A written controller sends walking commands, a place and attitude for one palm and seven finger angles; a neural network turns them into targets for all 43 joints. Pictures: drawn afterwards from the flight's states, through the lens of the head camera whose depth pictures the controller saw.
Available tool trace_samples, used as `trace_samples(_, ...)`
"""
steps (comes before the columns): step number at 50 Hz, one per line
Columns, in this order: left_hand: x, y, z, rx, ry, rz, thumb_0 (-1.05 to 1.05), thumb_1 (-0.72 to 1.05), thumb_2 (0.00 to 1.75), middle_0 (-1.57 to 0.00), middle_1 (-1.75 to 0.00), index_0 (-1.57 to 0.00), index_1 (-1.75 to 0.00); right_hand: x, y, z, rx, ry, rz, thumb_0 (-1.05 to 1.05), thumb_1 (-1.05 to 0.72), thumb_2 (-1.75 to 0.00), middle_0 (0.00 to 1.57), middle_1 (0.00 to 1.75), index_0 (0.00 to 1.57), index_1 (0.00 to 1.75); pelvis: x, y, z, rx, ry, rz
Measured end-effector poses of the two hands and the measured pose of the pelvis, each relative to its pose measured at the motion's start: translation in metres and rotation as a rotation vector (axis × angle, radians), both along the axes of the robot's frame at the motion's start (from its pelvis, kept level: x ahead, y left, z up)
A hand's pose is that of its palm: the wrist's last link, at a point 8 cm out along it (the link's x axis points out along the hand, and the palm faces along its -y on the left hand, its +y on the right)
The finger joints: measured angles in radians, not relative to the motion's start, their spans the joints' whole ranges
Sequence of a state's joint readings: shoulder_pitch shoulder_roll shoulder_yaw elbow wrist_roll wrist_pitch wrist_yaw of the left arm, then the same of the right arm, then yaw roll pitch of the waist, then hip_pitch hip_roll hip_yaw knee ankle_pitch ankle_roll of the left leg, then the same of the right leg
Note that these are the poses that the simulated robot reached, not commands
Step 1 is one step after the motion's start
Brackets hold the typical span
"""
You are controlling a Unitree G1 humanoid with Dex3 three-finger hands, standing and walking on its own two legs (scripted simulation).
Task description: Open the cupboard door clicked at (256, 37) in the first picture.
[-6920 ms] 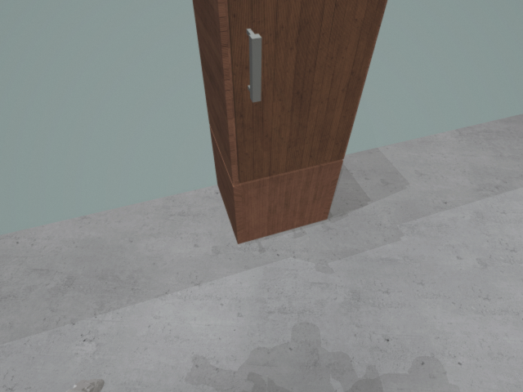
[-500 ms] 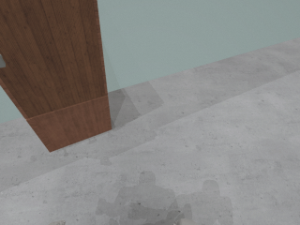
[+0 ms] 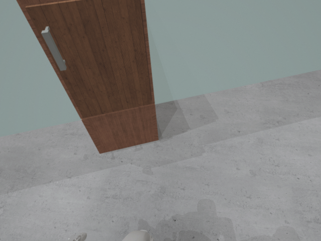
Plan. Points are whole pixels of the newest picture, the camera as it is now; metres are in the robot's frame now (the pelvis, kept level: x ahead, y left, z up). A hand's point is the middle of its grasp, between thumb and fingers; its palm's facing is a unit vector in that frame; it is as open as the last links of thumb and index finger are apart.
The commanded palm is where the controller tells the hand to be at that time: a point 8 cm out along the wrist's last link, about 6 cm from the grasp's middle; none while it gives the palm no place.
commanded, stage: turn to face it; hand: left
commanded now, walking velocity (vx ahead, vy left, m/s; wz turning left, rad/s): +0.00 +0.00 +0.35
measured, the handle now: (55, 49) +0.80 +0.44 +0.09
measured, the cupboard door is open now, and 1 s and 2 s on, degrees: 0 0 0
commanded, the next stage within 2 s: take the last steps up to it in 0.18 s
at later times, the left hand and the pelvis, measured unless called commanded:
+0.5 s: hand out of the picture -0.06 +0.26 -0.18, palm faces +0.24 -0.95 -0.21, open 7.4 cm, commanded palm none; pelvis -0.02 +0.06 +0.00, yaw +10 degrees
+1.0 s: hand out of the picture +0.03 +0.21 -0.16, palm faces +0.28 -0.94 -0.19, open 7.3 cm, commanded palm none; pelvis +0.08 +0.05 +0.01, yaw +12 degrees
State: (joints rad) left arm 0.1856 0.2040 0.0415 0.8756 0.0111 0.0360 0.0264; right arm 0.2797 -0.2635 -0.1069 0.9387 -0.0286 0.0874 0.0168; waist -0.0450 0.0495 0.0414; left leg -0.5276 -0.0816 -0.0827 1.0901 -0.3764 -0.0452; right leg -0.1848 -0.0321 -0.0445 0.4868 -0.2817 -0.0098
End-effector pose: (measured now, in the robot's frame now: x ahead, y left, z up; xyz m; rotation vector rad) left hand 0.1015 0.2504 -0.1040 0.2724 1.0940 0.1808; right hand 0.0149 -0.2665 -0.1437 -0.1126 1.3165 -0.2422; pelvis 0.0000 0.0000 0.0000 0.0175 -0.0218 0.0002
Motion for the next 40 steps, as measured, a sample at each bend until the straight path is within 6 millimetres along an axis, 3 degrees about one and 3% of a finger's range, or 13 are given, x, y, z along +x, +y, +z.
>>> trace_samples(5, -0.045, 0.002, -0.006, -0.015, 0.05, 0.085, 0.0, 0.91, 0.9, -0.2, -0.3, -0.2, -0.3, 0.024, -0.003, 0.003, -0.013, 0.001, 0.091, 0.0, -0.91, -0.9, 0.2, 0.3, 0.2, 0.3, -0.003, 0.001, 0.001, 0.017, -0.007, 0.065)
trace_samples(9, -0.086, 0.009, -0.017, -0.043, 0.112, 0.153, 0.0, 0.91, 0.9, -0.2, -0.3, -0.2, -0.3, 0.056, 0.01, 0.006, -0.028, -0.017, 0.172, 0.0, -0.91, -0.9, 0.2, 0.3, 0.19, 0.3, -0.007, 0.01, 0.0, 0.02, -0.003, 0.102)
trace_samples(15, -0.155, 0.037, -0.047, -0.093, 0.233, 0.273, 0.0, 0.91, 0.9, -0.2, -0.3, -0.2, -0.3, 0.11, 0.058, 0.014, -0.066, -0.137, 0.306, 0.0, -0.91, -0.9, 0.2, 0.3, 0.19, 0.3, -0.015, 0.039, -0.013, -0.013, 0.005, 0.153)
trace_samples(20, -0.186, 0.054, -0.051, -0.114, 0.31, 0.318, 0.01, 0.91, 0.9, -0.2, -0.3, -0.2, -0.3, 0.124, 0.098, 0.03, -0.058, -0.217, 0.365, 0.0, -0.91, -0.9, 0.2, 0.3, 0.2, 0.3, -0.021, 0.053, -0.007, -0.025, -0.017, 0.151)
trace_samples(26, -0.173, 0.059, -0.039, -0.14, 0.251, 0.302, 0.01, 0.91, 0.9, -0.2, -0.3, -0.2, -0.3, 0.102, 0.122, 0.031, -0.007, -0.198, 0.351, 0.0, -0.91, -0.9, 0.2, 0.3, 0.2, 0.3, -0.015, 0.063, 0.005, -0.04, -0.021, 0.172)
trace_samples(33, -0.121, 0.048, -0.032, -0.148, 0.173, 0.256, 0.01, 0.91, 0.9, -0.2, -0.3, -0.2, -0.3, 0.053, 0.097, 0.014, -0.009, -0.059, 0.258, -0.01, -0.93, -0.9, 0.2, 0.3, 0.2, 0.3, 0.002, 0.061, 0.005, -0.017, -0.017, 0.181)
trace_samples(40, -0.061, 0.026, -0.034, -0.12, 0.074, 0.227, 0.0, 0.91, 0.9, -0.2, -0.3, -0.2, -0.3, 0.007, 0.069, -0.015, 0.024, 0.161, 0.197, 0.0, -0.92, -0.9, 0.2, 0.3, 0.2, 0.3, 0.033, 0.041, -0.01, -0.006, -0.022, 0.191)
